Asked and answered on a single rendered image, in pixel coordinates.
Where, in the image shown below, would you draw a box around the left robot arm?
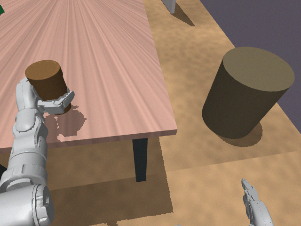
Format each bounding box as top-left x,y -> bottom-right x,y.
0,109 -> 55,226

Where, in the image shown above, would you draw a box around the left robot hand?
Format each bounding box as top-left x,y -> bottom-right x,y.
16,77 -> 75,115

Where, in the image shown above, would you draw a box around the table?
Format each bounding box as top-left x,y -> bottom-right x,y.
0,0 -> 178,182

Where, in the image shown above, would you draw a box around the right robot hand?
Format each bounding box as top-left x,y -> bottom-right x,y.
241,178 -> 274,226

